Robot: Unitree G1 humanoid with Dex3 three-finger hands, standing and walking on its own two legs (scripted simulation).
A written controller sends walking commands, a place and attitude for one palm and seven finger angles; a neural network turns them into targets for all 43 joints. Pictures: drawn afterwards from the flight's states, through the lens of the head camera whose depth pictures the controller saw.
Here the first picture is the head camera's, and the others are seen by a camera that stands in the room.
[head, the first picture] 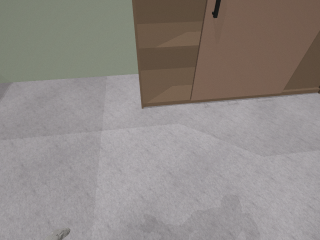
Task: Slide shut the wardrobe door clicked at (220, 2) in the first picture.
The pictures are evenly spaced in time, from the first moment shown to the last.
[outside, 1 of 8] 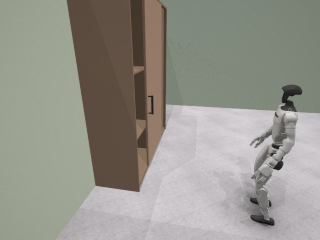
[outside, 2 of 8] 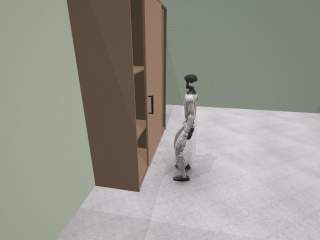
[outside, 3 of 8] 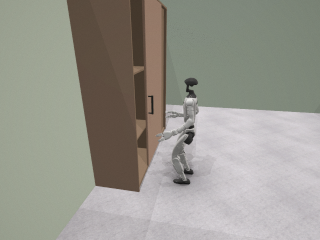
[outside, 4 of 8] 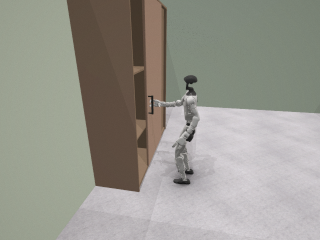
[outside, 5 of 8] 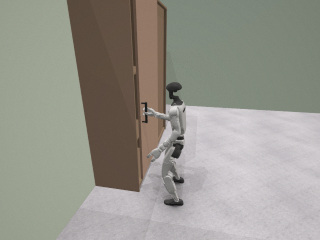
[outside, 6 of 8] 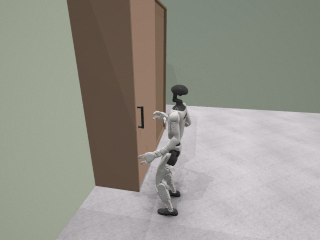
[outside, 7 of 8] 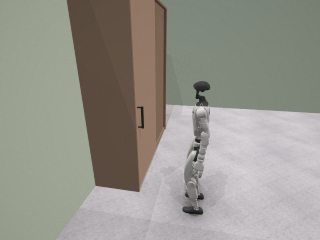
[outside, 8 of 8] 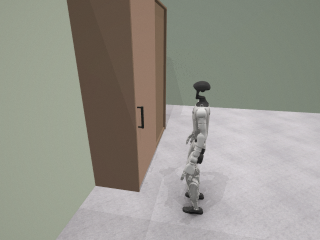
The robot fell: no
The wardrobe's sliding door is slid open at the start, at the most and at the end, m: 0.43 0.43 0.00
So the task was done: yes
